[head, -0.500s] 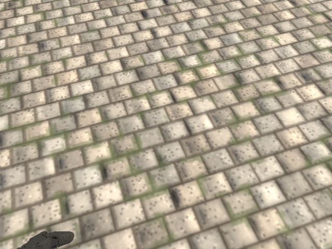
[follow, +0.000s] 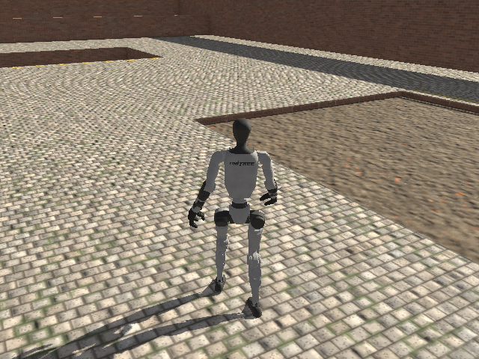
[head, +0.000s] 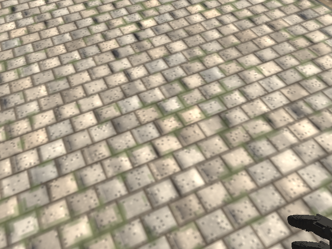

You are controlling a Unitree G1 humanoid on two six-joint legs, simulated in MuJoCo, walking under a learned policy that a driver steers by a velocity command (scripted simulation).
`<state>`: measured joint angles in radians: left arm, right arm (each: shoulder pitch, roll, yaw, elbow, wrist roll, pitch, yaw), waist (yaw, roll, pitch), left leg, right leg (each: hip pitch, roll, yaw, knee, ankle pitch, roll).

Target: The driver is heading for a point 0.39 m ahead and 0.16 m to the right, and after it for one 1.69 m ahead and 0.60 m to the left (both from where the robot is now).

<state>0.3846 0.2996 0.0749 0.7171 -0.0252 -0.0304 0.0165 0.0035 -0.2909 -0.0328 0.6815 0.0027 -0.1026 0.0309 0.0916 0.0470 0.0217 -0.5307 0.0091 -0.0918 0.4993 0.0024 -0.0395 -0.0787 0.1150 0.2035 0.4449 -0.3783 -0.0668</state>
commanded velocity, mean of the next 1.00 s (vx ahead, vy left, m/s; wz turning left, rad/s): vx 0.31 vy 0.00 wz -0.16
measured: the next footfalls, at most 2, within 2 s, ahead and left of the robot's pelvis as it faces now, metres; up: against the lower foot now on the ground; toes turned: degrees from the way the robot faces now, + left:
left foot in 0.04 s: +0.20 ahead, +0.13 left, +0.00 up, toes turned -6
right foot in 0.52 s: +0.41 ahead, -0.18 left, +0.00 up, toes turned -13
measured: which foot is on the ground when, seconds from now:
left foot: up 0.00-0.02, down 0.04-0.54, up 0.56-0.94, down 0.96-1.00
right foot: down 0.00-0.06, up 0.08-0.50, down 0.52-0.96, up 0.98-1.00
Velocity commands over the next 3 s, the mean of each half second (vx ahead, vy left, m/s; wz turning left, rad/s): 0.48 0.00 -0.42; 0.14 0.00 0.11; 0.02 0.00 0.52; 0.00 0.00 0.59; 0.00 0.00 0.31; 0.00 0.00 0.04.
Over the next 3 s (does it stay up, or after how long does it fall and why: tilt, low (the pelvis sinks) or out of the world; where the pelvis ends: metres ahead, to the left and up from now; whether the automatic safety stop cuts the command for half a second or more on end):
stays up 0.42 -0.05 0.00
